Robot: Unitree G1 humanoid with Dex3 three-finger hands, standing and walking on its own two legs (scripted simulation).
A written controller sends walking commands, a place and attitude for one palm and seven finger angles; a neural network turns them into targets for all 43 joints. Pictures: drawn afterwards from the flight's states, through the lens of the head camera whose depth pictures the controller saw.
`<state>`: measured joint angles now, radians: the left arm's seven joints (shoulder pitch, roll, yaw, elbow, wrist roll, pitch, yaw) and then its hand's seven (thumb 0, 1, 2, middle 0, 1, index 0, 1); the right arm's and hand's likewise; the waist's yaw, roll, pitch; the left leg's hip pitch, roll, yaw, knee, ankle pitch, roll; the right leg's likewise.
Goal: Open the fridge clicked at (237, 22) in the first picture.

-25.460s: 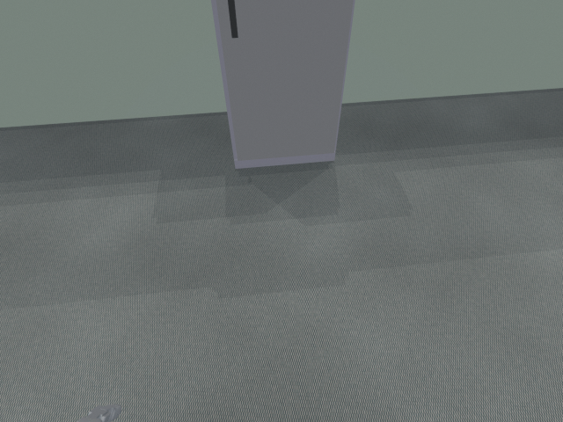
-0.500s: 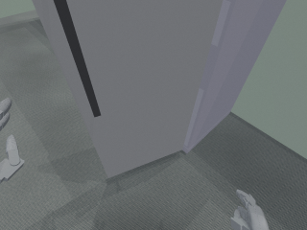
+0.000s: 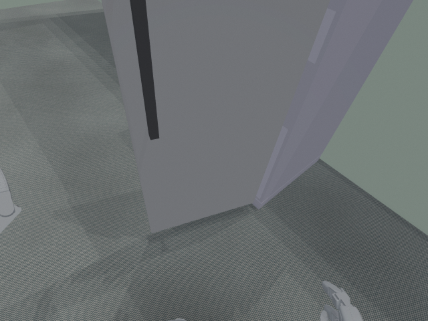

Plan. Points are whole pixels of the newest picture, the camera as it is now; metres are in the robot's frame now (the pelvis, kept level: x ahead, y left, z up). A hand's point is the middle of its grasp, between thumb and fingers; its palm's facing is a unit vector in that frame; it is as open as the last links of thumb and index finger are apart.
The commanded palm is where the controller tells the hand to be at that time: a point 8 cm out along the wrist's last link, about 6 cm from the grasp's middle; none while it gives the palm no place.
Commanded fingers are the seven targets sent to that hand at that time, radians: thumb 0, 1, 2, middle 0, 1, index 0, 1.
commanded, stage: step back with the hand held close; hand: left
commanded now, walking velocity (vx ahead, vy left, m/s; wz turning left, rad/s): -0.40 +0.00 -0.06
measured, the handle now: (141, 45) +0.57 +0.20 +0.22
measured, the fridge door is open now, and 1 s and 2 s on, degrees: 70 70 70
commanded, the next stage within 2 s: stop stepping back and stand still in 0.26 s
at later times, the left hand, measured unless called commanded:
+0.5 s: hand out of the picture +0.06 +0.23 +0.19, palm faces +0.39 -0.75 -0.53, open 7.4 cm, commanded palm +0.04 +0.25 +0.19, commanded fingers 0.00 0.90 0.90 -0.20 -0.30 -0.20 -0.30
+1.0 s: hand out of the picture -0.04 +0.28 +0.18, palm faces +0.50 -0.78 -0.39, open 7.4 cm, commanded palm -0.07 +0.30 +0.19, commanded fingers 0.00 0.90 0.90 -0.20 -0.30 -0.20 -0.30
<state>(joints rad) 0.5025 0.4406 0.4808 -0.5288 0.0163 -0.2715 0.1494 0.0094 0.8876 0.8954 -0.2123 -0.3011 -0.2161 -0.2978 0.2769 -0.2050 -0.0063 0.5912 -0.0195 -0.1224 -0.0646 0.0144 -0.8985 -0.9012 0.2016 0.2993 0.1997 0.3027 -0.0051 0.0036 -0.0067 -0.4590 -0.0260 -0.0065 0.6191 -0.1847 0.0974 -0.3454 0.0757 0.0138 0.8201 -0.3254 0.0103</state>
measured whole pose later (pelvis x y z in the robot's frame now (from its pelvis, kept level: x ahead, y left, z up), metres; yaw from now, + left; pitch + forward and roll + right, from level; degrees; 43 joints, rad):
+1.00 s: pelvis -0.22 +0.00 +0.01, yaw -2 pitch +0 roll +0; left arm 0.52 0.39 0.42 -0.41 -0.03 -0.21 0.15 0.00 0.89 0.90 -0.21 -0.30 -0.21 -0.30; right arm 0.33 -0.20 0.01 0.68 -0.01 -0.08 -0.07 0.01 -0.90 -0.90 0.20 0.30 0.20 0.30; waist 0.04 -0.03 -0.10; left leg -0.54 0.05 0.06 1.00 -0.35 0.00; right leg -0.17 -0.01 -0.07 0.48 -0.32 -0.03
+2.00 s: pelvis -0.22 +0.04 +0.00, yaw -1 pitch +1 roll +1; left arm 0.22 0.31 0.05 0.50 0.03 0.03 -0.02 0.00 0.91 0.90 -0.20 -0.30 -0.20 -0.29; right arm 0.11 -0.32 0.00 0.79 -0.02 -0.03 0.02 0.01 -0.90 -0.90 0.20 0.30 0.20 0.30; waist -0.01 0.07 0.00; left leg -0.32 0.00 0.08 0.60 -0.29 0.03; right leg -0.35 -0.05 -0.09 0.62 -0.29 -0.01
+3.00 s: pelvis -0.19 +0.04 +0.02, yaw +0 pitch +0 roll +0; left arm 0.09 0.31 0.01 1.12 0.02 -0.02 -0.01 0.00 0.91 0.90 -0.20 -0.30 -0.20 -0.30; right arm 0.08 -0.33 0.00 1.11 -0.02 -0.01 0.00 0.01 -0.90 -0.90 0.20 0.30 0.20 0.30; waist 0.01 0.00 0.04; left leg -0.12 -0.01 0.06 0.31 -0.18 0.02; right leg -0.13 -0.04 -0.12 0.32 -0.19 -0.01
